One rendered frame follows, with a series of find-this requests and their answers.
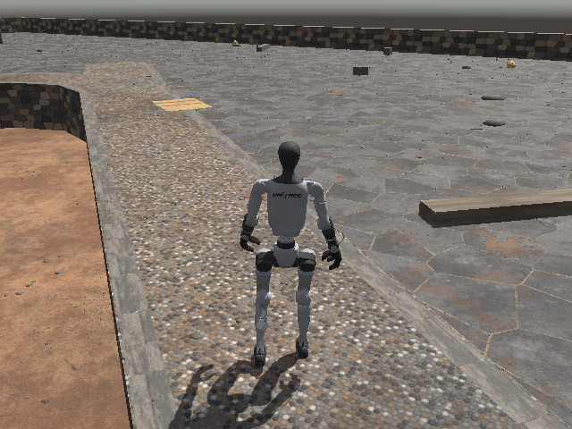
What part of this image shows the left robot shin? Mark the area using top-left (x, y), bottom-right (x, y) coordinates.
top-left (255, 291), bottom-right (268, 355)

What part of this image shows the right robot forearm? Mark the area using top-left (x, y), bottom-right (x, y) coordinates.
top-left (322, 216), bottom-right (340, 253)

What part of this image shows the right robot upper arm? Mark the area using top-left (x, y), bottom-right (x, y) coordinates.
top-left (307, 181), bottom-right (331, 231)

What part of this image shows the left robot forearm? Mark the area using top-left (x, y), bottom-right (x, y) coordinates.
top-left (240, 213), bottom-right (255, 240)

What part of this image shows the robot left hand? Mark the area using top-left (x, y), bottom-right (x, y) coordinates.
top-left (240, 236), bottom-right (261, 252)

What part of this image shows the left robot upper arm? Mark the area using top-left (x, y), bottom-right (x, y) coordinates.
top-left (245, 179), bottom-right (270, 227)

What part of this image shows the robot right hand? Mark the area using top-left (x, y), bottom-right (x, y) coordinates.
top-left (322, 250), bottom-right (342, 270)

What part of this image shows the robot left foot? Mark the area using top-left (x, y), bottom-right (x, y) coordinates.
top-left (254, 344), bottom-right (266, 367)

